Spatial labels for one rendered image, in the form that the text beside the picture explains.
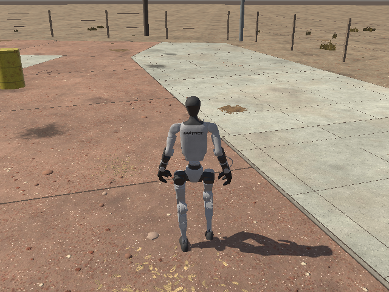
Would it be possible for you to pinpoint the robot left thigh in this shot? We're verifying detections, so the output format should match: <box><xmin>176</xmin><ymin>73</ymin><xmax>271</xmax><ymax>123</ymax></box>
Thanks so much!
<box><xmin>173</xmin><ymin>170</ymin><xmax>188</xmax><ymax>215</ymax></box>

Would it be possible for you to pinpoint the left robot upper arm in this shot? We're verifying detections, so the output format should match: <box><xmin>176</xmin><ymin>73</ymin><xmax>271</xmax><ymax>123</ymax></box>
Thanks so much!
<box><xmin>164</xmin><ymin>123</ymin><xmax>181</xmax><ymax>157</ymax></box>

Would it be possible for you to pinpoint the left robot forearm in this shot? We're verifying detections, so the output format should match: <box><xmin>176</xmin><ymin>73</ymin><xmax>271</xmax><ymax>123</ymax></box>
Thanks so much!
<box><xmin>159</xmin><ymin>147</ymin><xmax>171</xmax><ymax>172</ymax></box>

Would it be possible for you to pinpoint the robot right shin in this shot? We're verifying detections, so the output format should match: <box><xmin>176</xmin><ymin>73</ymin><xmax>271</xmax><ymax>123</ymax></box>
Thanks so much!
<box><xmin>204</xmin><ymin>191</ymin><xmax>213</xmax><ymax>232</ymax></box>

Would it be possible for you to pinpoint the robot left hand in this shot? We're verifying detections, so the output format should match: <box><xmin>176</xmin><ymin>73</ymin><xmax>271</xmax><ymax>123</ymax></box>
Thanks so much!
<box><xmin>157</xmin><ymin>170</ymin><xmax>172</xmax><ymax>183</ymax></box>

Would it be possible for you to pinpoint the right robot upper arm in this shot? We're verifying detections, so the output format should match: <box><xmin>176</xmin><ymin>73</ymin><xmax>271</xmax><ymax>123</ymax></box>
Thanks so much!
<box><xmin>206</xmin><ymin>122</ymin><xmax>223</xmax><ymax>156</ymax></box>

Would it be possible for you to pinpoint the right robot forearm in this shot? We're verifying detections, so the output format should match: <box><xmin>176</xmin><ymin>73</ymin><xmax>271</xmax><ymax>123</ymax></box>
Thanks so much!
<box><xmin>217</xmin><ymin>147</ymin><xmax>230</xmax><ymax>173</ymax></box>

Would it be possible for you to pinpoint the robot right hand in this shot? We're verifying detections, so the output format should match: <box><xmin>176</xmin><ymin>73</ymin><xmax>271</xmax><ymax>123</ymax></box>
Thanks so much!
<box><xmin>218</xmin><ymin>171</ymin><xmax>232</xmax><ymax>186</ymax></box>

